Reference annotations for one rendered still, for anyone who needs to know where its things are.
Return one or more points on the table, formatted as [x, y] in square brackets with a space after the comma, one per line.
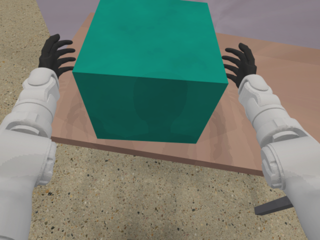
[228, 141]

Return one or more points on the robot right forearm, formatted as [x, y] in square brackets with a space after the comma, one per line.
[266, 114]

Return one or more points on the robot right upper arm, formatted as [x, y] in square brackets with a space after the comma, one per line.
[293, 166]

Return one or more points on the robot left upper arm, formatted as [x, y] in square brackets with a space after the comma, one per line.
[26, 161]

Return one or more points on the robot left forearm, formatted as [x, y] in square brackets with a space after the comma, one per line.
[34, 111]

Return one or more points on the carton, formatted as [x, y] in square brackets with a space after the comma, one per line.
[150, 70]

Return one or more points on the robot left hand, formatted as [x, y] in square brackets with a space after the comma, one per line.
[50, 54]

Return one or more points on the robot right hand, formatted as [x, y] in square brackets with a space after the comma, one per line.
[246, 64]

